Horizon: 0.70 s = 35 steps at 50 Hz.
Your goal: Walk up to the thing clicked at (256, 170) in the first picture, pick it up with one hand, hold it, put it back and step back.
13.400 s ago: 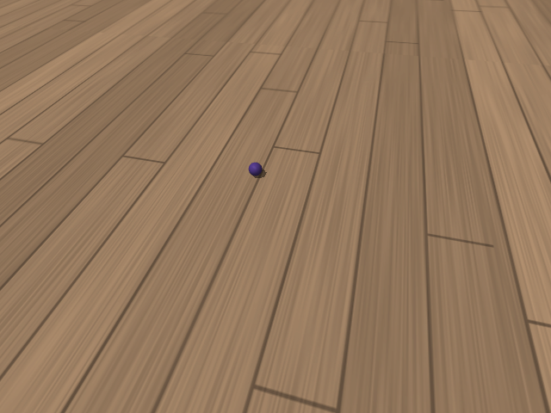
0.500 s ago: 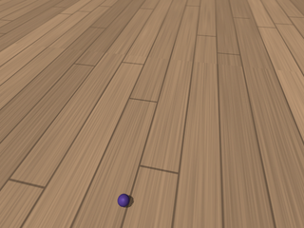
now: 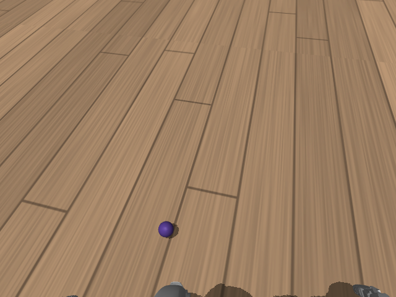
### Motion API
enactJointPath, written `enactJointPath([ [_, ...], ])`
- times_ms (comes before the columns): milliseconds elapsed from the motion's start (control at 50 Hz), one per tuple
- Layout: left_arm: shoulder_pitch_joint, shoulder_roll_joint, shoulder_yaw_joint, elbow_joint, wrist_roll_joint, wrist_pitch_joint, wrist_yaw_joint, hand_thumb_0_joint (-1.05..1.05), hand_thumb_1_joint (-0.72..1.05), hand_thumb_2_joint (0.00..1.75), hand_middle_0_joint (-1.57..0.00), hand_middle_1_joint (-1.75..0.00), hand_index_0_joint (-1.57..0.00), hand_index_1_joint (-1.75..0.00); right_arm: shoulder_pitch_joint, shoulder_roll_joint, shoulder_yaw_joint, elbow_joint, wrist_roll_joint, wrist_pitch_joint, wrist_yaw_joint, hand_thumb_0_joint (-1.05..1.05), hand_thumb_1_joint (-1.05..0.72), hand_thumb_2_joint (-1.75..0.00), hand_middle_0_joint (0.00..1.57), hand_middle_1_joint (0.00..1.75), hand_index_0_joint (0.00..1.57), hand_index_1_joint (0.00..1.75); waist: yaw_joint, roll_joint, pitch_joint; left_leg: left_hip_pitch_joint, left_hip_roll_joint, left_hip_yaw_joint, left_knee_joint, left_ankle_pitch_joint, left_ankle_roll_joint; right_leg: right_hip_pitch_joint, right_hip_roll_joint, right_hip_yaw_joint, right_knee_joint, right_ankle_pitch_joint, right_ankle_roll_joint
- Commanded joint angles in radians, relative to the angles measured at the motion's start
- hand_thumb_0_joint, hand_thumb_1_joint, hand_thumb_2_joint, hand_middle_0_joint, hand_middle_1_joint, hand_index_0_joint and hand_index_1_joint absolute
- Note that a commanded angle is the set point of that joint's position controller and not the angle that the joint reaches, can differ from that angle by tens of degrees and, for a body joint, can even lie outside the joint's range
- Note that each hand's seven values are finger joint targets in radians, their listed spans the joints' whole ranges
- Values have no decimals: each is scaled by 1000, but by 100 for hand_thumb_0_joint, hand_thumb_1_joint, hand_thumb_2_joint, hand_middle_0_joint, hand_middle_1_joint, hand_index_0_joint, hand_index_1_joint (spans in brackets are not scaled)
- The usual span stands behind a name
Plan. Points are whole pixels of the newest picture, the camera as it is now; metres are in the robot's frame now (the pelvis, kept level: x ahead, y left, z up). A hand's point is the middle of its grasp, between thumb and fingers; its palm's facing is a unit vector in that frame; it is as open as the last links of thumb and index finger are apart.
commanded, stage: walk up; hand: left
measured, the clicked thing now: (166, 229) +0.50 +0.21 -0.72
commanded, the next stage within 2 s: none
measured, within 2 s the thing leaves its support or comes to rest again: neither
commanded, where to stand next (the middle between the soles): +0.11 -0.02 m, yaw -2 degrees
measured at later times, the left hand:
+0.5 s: hand out of the picture +0.09 +0.27 -0.13, palm faces -0.08 -0.92 -0.38, open 7.4 cm
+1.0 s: hand out of the picture +0.14 +0.25 -0.13, palm faces -0.02 -0.95 -0.32, open 7.4 cm
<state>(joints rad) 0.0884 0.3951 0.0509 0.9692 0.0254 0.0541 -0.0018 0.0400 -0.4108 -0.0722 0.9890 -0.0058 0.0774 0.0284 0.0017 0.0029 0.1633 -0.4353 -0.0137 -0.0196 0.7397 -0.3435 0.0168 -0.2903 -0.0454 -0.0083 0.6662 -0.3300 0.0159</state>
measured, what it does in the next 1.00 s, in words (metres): steps on the spot: right foot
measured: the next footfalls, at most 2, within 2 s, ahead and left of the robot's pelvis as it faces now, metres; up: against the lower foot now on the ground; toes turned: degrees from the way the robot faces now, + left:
right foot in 0.44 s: +0.08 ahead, -0.14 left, +0.00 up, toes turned +0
left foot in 1.78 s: +0.13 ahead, +0.12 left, +0.00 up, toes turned +0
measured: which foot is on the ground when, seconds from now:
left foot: down 0.00-1.00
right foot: down 0.00-0.12, up 0.14-0.42, down 0.44-1.00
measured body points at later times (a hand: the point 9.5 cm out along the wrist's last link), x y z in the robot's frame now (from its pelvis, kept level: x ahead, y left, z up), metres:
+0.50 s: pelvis +0.01 +0.01 +0.01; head +0.03 +0.01 +0.46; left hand +0.10 +0.32 -0.11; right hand +0.04 -0.31 -0.11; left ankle +0.01 +0.13 -0.72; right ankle -0.01 -0.12 -0.72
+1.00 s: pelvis +0.04 +0.01 +0.02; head +0.06 +0.02 +0.47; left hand +0.14 +0.30 -0.11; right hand +0.16 -0.29 -0.09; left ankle +0.06 +0.12 -0.72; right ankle -0.01 -0.12 -0.72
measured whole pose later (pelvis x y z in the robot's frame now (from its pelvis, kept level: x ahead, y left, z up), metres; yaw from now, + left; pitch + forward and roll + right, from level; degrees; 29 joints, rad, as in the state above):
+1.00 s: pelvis +0.04 +0.01 +0.02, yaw -1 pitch -2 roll +0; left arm 0.08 0.36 0.01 1.07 0.00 0.01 -0.01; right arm 0.04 -0.34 0.00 1.05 0.01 -0.02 0.00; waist 0.01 -0.01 0.08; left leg -0.18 0.00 -0.01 0.40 -0.18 0.00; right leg -0.05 -0.01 -0.02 0.35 -0.26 0.01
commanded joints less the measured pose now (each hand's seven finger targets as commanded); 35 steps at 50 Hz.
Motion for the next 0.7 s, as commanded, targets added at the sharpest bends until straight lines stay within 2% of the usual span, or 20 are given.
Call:
enactJointPath([
  [0,-101,288,76,-137,27,-39,35,0,90,90,-20,-30,-20,-30,102,-170,-54,-98,0,-14,-3,0,-90,-90,20,30,20,30,-37,-183,-146,136,13,-60,272,-174,10,-168,-293,241,-216,310,-259],
  [60,-84,206,40,-124,19,-40,23,0,90,90,-20,-30,-20,-30,216,-128,-43,-36,-15,-66,-8,0,-90,-90,20,30,20,30,-70,-90,-245,295,5,5,-274,-59,-9,-53,-149,127,2,86,-135],
  [80,-31,118,15,-116,5,-31,17,0,90,90,-20,-30,-20,-30,216,-157,-43,-39,-41,-88,-20,0,-90,-90,20,30,20,30,-60,125,-209,314,126,-260,-487,-117,16,-114,-30,81,188,-79,-65],
  [100,28,98,10,-119,2,-28,15,0,90,90,-20,-30,-20,-30,140,-247,-50,-74,-55,-108,-27,0,-90,-90,20,30,20,30,9,195,-156,321,284,-514,-498,-1,72,-262,76,111,260,-225,-32],
  [120,25,189,34,-84,2,-29,26,0,90,90,-20,-30,-20,-30,104,-318,-61,-88,-35,-116,-26,0,-90,-90,20,30,20,30,-18,158,-171,176,367,-612,-505,-78,163,-161,39,199,244,-262,-38],
  [140,10,217,39,-68,-4,-35,25,0,90,90,-20,-30,-20,-30,61,-280,-53,-96,-33,-121,-28,0,-90,-90,20,30,20,30,0,104,-125,129,337,-546,-501,-85,172,-114,30,208,243,-233,-35],
  [180,39,200,37,-35,-14,-38,12,0,90,90,-20,-30,-20,-30,27,-218,-30,-96,-37,-139,-37,0,-90,-90,20,30,20,30,24,112,-134,225,255,-355,-451,33,120,-123,24,186,206,-141,-34],
  [320,5,181,42,-47,4,-51,-9,0,90,90,-20,-30,-20,-30,176,-243,-45,-63,-28,-145,-40,0,-90,-90,20,30,20,30,-37,146,-139,345,262,-252,-445,201,132,-56,31,50,-13,-131,-43],
  [360,33,161,43,-44,2,-62,-9,0,90,90,-20,-30,-20,-30,180,-242,-46,-72,-22,-135,-39,0,-90,-90,20,30,20,30,-30,161,-153,365,267,-229,-404,301,151,-18,33,23,-116,-107,-51],
  [400,96,146,43,-16,5,-80,-4,0,90,90,-20,-30,-20,-30,150,-212,-31,-84,-7,-124,-37,0,-90,-90,20,30,20,30,16,92,-186,319,211,-124,-287,411,113,148,44,4,-349,58,-65],
  [420,134,169,54,-3,10,-87,0,0,90,90,-20,-30,-20,-30,145,-175,-20,-93,4,-120,-38,0,-90,-90,20,30,20,30,31,40,-220,251,170,-91,-219,384,64,262,-5,79,-370,162,-84],
  [440,156,234,65,-5,16,-94,5,0,90,90,-20,-30,-20,-30,140,-134,-5,-110,13,-119,-38,0,-90,-90,20,30,20,30,32,-111,-226,83,68,-12,-97,202,11,362,-128,273,-389,186,-130],
  [460,109,269,65,-19,6,-90,-1,0,90,90,-20,-30,-20,-30,113,-130,-4,-109,9,-115,-39,0,-90,-90,20,30,20,30,24,-146,-170,33,-9,67,-54,-110,-3,284,-224,357,-398,20,-221],
  [480,81,272,67,-43,9,-87,-6,0,90,90,-20,-30,-20,-30,124,-153,-12,-95,-4,-115,-41,0,-90,-90,20,30,20,30,26,-152,-124,39,4,16,23,-196,0,193,-280,400,-409,-37,-268],
  [500,77,248,65,-51,5,-86,-5,0,90,90,-20,-30,-20,-30,127,-163,-13,-90,-5,-116,-40,0,-90,-90,20,30,20,30,31,-156,-84,-22,14,-10,64,-226,3,204,-276,378,-421,-11,-276],
  [540,91,231,53,-54,4,-92,2,0,90,90,-20,-30,-20,-30,128,-152,-8,-80,-5,-117,-31,0,-90,-90,20,30,20,30,31,-159,-49,-25,32,-49,29,-166,3,190,-233,308,-416,106,-242],
  [600,28,222,42,-72,-1,-91,0,0,90,90,-20,-30,-20,-30,163,-130,1,-54,-4,-126,-25,0,-90,-90,20,30,20,30,-5,-165,-104,161,29,3,-169,-29,-9,135,-172,169,-333,349,-188],
  [640,-11,192,26,-79,-22,-75,-3,0,90,90,-20,-30,-20,-30,209,-129,-4,-25,-9,-132,-34,0,-90,-90,20,30,20,30,-47,-109,-150,355,25,1,-386,259,-10,57,-133,95,-211,463,-124],
  [660,-1,159,16,-81,-33,-70,-2,0,90,90,-20,-30,-20,-30,197,-171,-17,-26,-13,-135,-40,0,-90,-90,20,30,20,30,-33,-37,-179,417,107,-89,-369,482,9,25,-75,53,-160,407,-67],
  [680,24,134,11,-78,-45,-63,0,0,90,90,-20,-30,-20,-30,153,-209,-20,-45,-13,-140,-47,0,-90,-90,20,30,20,30,-4,35,-197,399,237,-251,-401,515,62,5,-23,46,-154,232,-30],
])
